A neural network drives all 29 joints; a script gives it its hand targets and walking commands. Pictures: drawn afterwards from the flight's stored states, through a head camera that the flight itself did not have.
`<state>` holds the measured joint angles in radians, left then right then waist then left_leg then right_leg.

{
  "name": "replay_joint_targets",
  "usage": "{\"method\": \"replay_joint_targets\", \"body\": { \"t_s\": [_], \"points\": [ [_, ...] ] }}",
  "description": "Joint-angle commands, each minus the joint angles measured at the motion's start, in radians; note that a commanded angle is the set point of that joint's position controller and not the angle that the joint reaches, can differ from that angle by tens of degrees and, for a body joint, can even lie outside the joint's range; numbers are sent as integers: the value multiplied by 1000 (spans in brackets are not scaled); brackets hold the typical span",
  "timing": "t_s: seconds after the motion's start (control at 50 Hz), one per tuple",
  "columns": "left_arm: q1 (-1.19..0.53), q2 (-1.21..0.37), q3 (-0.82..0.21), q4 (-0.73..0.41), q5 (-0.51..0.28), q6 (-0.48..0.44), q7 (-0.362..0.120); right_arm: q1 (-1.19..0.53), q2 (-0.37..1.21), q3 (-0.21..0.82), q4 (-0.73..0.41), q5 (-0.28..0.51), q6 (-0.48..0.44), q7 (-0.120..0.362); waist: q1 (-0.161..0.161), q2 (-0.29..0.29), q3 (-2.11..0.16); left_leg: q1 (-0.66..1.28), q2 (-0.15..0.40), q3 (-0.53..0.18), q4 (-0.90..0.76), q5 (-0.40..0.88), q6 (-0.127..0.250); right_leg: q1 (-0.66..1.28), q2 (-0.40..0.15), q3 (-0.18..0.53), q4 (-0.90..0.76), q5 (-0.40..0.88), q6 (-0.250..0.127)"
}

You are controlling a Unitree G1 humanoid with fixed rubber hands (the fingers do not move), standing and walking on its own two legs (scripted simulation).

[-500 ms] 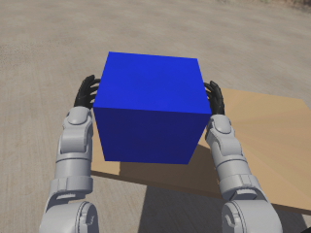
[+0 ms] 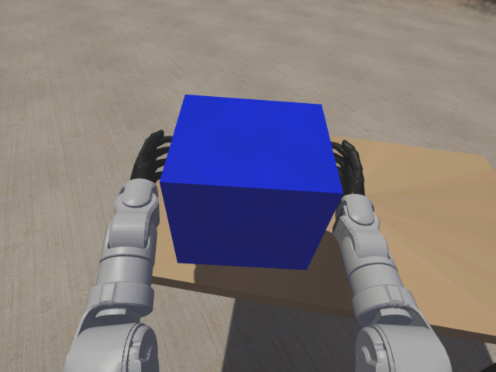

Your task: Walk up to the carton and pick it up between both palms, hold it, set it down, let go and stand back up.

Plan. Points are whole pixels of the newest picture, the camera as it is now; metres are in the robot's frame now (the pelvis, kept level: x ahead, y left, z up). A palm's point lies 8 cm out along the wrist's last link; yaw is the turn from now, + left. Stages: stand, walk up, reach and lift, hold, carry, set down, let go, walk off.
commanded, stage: set down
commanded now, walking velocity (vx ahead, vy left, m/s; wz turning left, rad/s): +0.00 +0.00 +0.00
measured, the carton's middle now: (247, 185) +0.41 -0.04 +0.11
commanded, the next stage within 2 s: none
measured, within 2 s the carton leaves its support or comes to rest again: rests again in 1.68 s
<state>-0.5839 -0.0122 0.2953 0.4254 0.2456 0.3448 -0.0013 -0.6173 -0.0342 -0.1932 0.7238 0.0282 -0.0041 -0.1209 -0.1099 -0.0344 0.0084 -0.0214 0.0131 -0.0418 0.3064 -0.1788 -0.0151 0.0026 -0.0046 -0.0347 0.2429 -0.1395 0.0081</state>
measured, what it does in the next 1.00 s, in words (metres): stands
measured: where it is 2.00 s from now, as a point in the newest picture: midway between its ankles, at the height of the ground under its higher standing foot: outside the picture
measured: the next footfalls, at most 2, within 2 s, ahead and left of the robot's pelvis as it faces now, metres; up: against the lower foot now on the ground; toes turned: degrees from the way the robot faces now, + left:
none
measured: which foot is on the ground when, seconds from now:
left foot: down 0.00-1.00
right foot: down 0.00-1.00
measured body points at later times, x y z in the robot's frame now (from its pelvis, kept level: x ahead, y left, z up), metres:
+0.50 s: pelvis +0.01 +0.00 +0.00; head -0.02 +0.01 +0.45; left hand +0.42 +0.12 +0.13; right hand +0.38 -0.21 +0.13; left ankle +0.00 +0.13 -0.75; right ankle +0.00 -0.12 -0.75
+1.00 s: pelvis +0.01 +0.00 +0.00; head +0.00 +0.01 +0.45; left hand +0.43 +0.10 +0.10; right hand +0.38 -0.22 +0.10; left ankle +0.00 +0.12 -0.75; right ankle +0.00 -0.12 -0.75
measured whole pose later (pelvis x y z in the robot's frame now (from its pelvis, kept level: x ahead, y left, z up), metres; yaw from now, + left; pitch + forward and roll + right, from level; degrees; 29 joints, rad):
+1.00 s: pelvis +0.01 +0.00 +0.00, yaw -3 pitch -2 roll +0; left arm -0.72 0.00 0.38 0.80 0.28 0.15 -0.01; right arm -0.66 0.01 -0.39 0.84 -0.17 -0.06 -0.08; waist -0.10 -0.01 0.01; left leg -0.08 0.03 0.02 0.29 -0.18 -0.01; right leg -0.09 0.00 -0.04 0.25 -0.13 0.00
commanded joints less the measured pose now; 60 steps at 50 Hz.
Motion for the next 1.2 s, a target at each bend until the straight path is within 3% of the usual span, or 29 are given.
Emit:
{"method": "replay_joint_targets", "body": {
  "t_s": [0.0,0.04,0.08,0.16,0.18,0.2,0.24,0.28,0.32,0.34,0.38,0.44,0.48,0.52,0.56,0.6,0.66,0.68,0.72,0.76,0.82,0.88,0.9,0.94,1.0,1.04,1.1,1.16,1.18],
  "points": [
    [-644,-526,-433,-89,-75,-83,-110,-653,430,340,-228,4,-70,139,-29,40,-369,189,-30,53,52,463,-78,75,62,-87,19,385,23],
    [-626,-457,-327,54,-42,-47,-155,-618,428,274,-110,-42,-14,128,-22,-26,-151,25,-50,69,-53,126,-24,65,31,-72,-7,217,49],
    [-663,-442,-276,60,-28,-33,-189,-633,447,251,-112,-45,8,133,5,-32,-204,-18,-59,90,-100,2,26,76,13,-62,-3,138,55],
    [-880,-544,-433,-164,-120,-146,-125,-807,553,331,-329,-11,-92,151,21,49,-659,131,-56,86,-8,280,-20,152,29,-78,73,425,51],
    [-890,-568,-483,-191,-133,-179,-98,-816,544,339,-343,-11,-114,156,8,105,-741,188,-51,77,39,427,-53,135,42,-83,94,526,47],
    [-899,-572,-506,-198,-133,-203,-77,-783,535,332,-312,-11,-119,156,-7,99,-742,221,-46,63,58,486,-72,101,45,-82,85,539,41],
    [-763,-510,-403,-13,-70,-177,-82,-642,492,297,-127,-32,-73,156,6,69,-479,183,-34,70,37,397,-69,62,44,-72,41,422,38],
    [-663,-437,-257,185,-23,-116,-137,-570,449,206,6,-93,-13,149,-6,-34,-182,45,-40,91,-63,89,-25,30,37,-69,-11,200,49],
    [-648,-430,-180,233,6,-75,-193,-584,447,150,-18,-135,14,147,6,-51,-148,-27,-56,104,-111,-18,16,41,33,-71,-13,110,57],
    [-695,-441,-191,177,-4,-79,-202,-628,475,147,-76,-135,0,149,12,-26,-242,-14,-58,103,-103,24,24,58,23,-63,1,161,60],
    [-811,-519,-307,12,-65,-139,-165,-754,519,211,-211,-101,-79,161,22,36,-537,91,-54,93,-48,229,-20,102,28,-84,47,380,55],
    [-810,-548,-409,-38,-95,-220,-94,-719,513,270,-210,-76,-139,167,7,81,-662,228,-30,79,64,568,-83,111,58,-88,71,585,40],
    [-698,-498,-323,127,-41,-191,-104,-585,442,190,-35,-115,-95,165,-15,50,-390,176,-28,89,25,419,-87,44,52,-90,19,422,37],
    [-653,-449,-228,231,-13,-148,-151,-556,419,127,26,-157,-51,159,-23,4,-201,62,-32,90,-57,151,-39,37,38,-76,-11,246,41],
    [-727,-443,-209,176,-15,-145,-180,-573,465,95,-1,-180,-42,159,-22,11,-221,-9,-41,103,-95,56,-19,55,28,-77,0,202,48],
    [-851,-532,-320,10,-61,-202,-146,-697,518,148,-144,-158,-110,175,1,100,-550,94,-39,102,-37,257,-50,83,32,-91,55,384,43],
    [-847,-561,-414,40,-107,-285,-73,-739,536,226,-201,-136,-180,186,1,79,-766,215,-17,78,85,602,-87,89,50,-90,92,625,33],
    [-820,-520,-383,95,-84,-284,-70,-687,511,204,-137,-147,-161,181,-1,49,-669,175,-14,87,77,572,-85,84,52,-79,84,602,45],
    [-723,-444,-255,250,-24,-241,-105,-590,461,135,15,-176,-91,172,12,4,-366,21,-34,95,-14,267,-51,104,35,-60,48,440,53],
    [-716,-422,-193,268,-8,-205,-146,-562,468,93,16,-196,-54,171,3,10,-248,-70,-38,102,-86,70,-15,106,22,-56,37,318,60],
    [-858,-488,-264,147,-67,-237,-137,-710,545,130,-130,-195,-99,188,18,26,-545,-14,-40,104,-61,158,-14,93,20,-70,64,388,55],
    [-829,-513,-324,126,-66,-303,-85,-676,551,196,-144,-174,-158,200,31,66,-710,137,-17,96,52,495,-59,100,35,-72,109,630,42],
    [-798,-497,-305,181,-40,-295,-77,-651,497,155,-78,-187,-148,201,16,70,-610,131,-9,90,45,500,-80,63,47,-84,89,579,40],
    [-679,-427,-189,303,26,-250,-110,-516,464,88,76,-213,-95,188,21,58,-325,71,-17,108,4,307,-57,49,40,-68,39,417,37],
    [-733,-397,-132,266,11,-233,-165,-556,491,42,-3,-246,-78,186,17,10,-335,-57,-45,123,-86,78,-7,68,16,-62,30,302,59],
    [-861,-470,-238,148,-54,-282,-136,-663,531,67,-107,-243,-132,200,2,42,-561,18,-30,108,-46,226,-29,60,22,-85,74,428,49],
    [-832,-485,-275,229,-37,-340,-93,-654,521,98,-70,-253,-183,211,15,68,-664,120,-20,110,34,410,-64,54,31,-85,94,547,47],
    [-743,-433,-186,330,5,-331,-104,-566,496,53,41,-269,-147,205,36,41,-432,9,-21,113,-10,277,-45,75,25,-65,62,453,45],
    [-719,-423,-154,351,18,-316,-121,-540,498,34,45,-286,-131,200,17,-2,-382,-25,-26,115,-38,188,-27,90,22,-62,54,409,55]
  ]
}}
